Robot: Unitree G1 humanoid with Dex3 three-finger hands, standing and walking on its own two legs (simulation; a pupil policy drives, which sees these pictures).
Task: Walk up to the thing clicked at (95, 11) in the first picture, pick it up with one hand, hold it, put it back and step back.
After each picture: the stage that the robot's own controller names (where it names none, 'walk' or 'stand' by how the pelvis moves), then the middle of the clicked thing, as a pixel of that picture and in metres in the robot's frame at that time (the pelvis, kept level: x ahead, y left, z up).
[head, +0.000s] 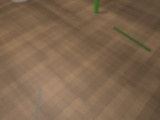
stand; (96, 4) +2.09 -0.21 -0.66
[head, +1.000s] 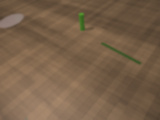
walk; (81, 22) +1.96 +0.15 -0.63
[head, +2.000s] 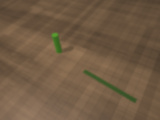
walk; (57, 43) +1.33 +0.39 -0.65
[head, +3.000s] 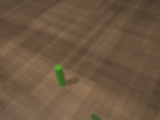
walk; (60, 76) +0.89 +0.27 -0.65
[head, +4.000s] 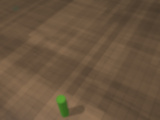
walk; (63, 106) +0.59 +0.21 -0.65
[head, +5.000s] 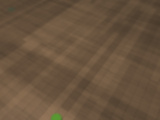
stand; out of the picture +0.45 +0.18 -0.64
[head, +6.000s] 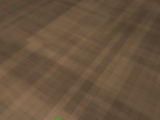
stand; out of the picture +0.42 +0.17 -0.66
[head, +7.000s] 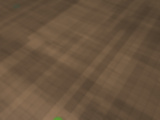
stand; out of the picture +0.41 +0.18 -0.65
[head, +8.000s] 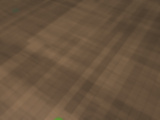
stand; out of the picture +0.43 +0.18 -0.66
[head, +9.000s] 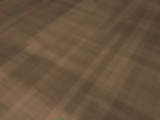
stand; out of the picture +0.42 +0.19 -0.66
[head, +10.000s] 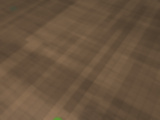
go down; out of the picture +0.42 +0.19 -0.66
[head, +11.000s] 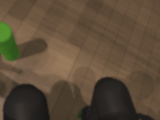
go down; (6, 45) +0.49 +0.25 -0.25
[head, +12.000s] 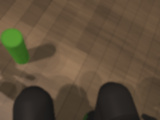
close in; (17, 49) +0.48 +0.24 -0.27
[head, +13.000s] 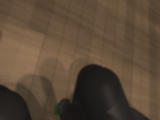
close in; out of the picture +0.46 +0.30 -0.16
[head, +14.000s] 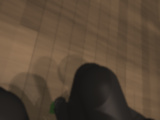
lift; out of the picture +0.46 +0.30 -0.16
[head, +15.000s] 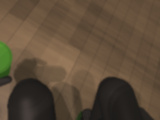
lift; out of the picture +0.35 +0.26 -0.07
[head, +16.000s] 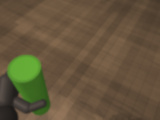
hold; (34, 90) +0.31 +0.16 +0.07
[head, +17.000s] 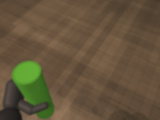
hold; (37, 94) +0.31 +0.16 +0.02
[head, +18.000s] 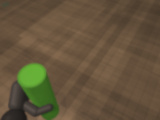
hold; (42, 96) +0.30 +0.14 +0.04
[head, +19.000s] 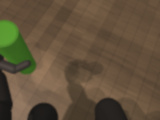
crouch; (17, 53) +0.44 +0.19 -0.03
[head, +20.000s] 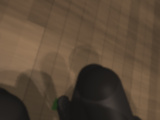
lower; out of the picture +0.44 +0.29 -0.18
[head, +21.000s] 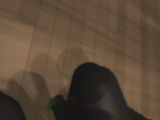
lower; out of the picture +0.45 +0.31 -0.17
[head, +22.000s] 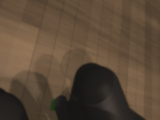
lower; out of the picture +0.44 +0.30 -0.17
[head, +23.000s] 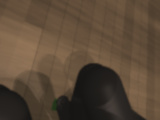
lower; out of the picture +0.43 +0.30 -0.16
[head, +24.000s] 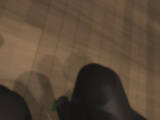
loosen; out of the picture +0.43 +0.28 -0.17
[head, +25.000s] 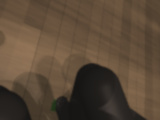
withdraw; out of the picture +0.43 +0.28 -0.17
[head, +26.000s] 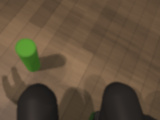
walk; (30, 57) +0.46 +0.22 -0.25
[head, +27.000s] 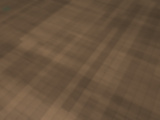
stand; out of the picture +0.38 +0.16 -0.59
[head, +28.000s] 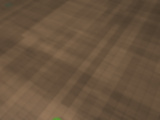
stand; out of the picture +0.40 +0.18 -0.60
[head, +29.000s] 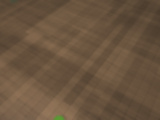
stand; out of the picture +0.40 +0.17 -0.62
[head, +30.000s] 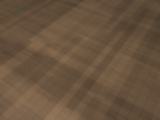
walk; out of the picture +0.41 +0.16 -0.66
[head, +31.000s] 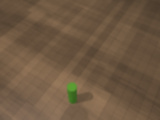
walk; (72, 93) +0.56 +0.08 -0.63
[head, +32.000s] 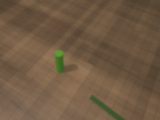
walk; (59, 62) +0.87 +0.17 -0.64
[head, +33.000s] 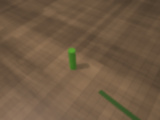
stand; (72, 59) +1.06 +0.16 -0.64
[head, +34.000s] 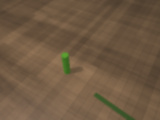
stand; (66, 63) +1.04 +0.18 -0.66
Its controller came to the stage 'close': yes
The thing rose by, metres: 0.69
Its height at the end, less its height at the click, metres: +0.00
